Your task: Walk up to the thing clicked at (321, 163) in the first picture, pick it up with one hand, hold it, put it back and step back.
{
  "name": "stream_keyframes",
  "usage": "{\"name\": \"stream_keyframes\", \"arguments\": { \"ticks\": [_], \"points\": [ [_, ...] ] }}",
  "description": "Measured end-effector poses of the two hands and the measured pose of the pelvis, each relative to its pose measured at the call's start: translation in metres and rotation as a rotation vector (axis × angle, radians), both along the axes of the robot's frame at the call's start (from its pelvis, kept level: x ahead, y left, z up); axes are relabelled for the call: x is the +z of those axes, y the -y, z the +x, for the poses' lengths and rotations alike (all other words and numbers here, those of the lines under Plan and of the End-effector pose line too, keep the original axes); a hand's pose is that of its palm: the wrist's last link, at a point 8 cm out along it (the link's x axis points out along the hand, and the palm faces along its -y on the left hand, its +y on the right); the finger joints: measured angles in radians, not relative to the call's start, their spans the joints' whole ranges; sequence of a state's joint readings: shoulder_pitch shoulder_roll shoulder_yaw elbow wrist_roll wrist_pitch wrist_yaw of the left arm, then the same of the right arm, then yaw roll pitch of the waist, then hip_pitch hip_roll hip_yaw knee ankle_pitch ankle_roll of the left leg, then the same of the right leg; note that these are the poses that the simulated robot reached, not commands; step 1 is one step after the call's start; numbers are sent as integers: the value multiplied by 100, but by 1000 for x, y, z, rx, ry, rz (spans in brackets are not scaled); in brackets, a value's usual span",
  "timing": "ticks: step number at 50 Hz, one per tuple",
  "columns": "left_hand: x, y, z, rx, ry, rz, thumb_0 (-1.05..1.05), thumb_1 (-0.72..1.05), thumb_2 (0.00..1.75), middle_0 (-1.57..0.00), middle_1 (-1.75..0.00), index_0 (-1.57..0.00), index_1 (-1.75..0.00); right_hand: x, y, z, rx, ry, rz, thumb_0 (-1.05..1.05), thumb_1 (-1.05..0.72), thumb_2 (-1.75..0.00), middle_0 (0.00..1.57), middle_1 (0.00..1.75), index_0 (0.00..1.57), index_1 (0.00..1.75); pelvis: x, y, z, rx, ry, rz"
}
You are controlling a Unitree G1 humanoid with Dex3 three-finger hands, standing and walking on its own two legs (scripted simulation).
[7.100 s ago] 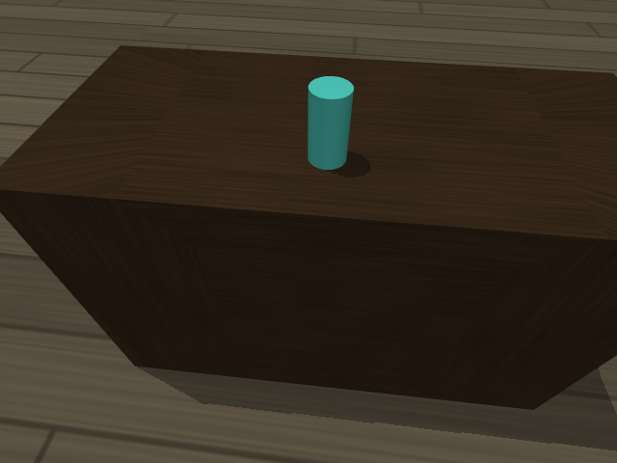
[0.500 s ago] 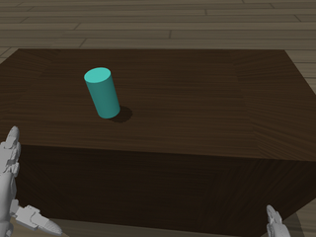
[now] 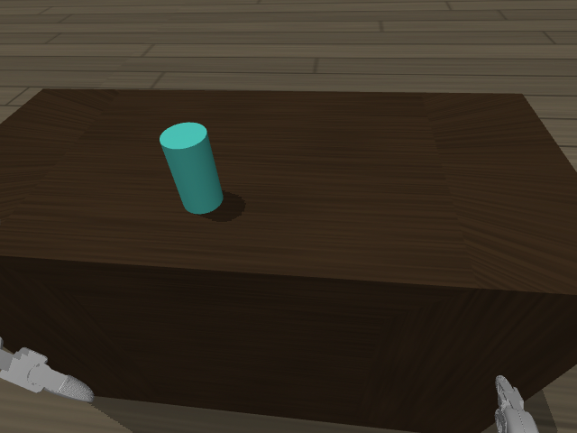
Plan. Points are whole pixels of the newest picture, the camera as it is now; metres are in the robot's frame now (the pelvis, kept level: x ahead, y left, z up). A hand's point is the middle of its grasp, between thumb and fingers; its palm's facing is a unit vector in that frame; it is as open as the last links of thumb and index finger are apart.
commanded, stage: rise first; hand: left
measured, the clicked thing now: (194, 170) +0.50 +0.21 +0.09
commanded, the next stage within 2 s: go down in 0.32 s
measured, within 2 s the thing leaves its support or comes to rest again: neither
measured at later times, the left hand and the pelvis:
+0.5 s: hand (24, 286) +0.20 +0.26 +0.21, palm faces +0.43 -0.77 -0.47, open 17.7 cm; pelvis +0.00 +0.00 +0.00, yaw +0 degrees
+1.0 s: hand (4, 215) +0.27 +0.32 +0.22, palm faces +0.34 -0.89 -0.32, open 17.4 cm; pelvis +0.00 +0.01 +0.00, yaw +0 degrees
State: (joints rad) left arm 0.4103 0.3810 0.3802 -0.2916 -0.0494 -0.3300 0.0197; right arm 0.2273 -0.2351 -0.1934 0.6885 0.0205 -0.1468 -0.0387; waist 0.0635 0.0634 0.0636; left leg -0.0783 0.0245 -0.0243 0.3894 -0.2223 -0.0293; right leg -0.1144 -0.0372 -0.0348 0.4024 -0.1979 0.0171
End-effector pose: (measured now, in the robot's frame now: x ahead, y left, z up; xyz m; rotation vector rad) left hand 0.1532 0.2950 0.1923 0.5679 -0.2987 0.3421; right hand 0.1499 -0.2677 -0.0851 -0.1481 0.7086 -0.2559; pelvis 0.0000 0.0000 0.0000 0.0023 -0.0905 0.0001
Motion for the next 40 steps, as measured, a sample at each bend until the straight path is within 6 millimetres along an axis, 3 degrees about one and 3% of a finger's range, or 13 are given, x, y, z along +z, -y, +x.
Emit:
{"name": "stream_keyframes", "arguments": {
  "ticks": [28, 34, 40],
  "points": [
    [28, -3, 2, -40, 152, 62, -1, -61, 8, -7, -6, -5, -7, -1, -2, 1, 3, -4, 1, -1, 49, -6, 6, 6, 6, 5, -3, -2, 1, 2, -15, 0],
    [27, -16, 10, -28, 178, 33, -1, -60, 6, -7, -7, -6, -7, 2, -3, 7, 2, 9, -2, -1, 50, -5, 6, 6, 6, 5, -5, -3, 1, 6, -18, 0],
    [27, -35, 33, -29, 135, -24, -1, -58, 6, -7, -6, -6, -6, 3, -6, 8, -4, 16, -10, -1, 51, -5, 6, 6, 6, 5, -6, -3, 0, 12, -22, -1]
  ]
}}
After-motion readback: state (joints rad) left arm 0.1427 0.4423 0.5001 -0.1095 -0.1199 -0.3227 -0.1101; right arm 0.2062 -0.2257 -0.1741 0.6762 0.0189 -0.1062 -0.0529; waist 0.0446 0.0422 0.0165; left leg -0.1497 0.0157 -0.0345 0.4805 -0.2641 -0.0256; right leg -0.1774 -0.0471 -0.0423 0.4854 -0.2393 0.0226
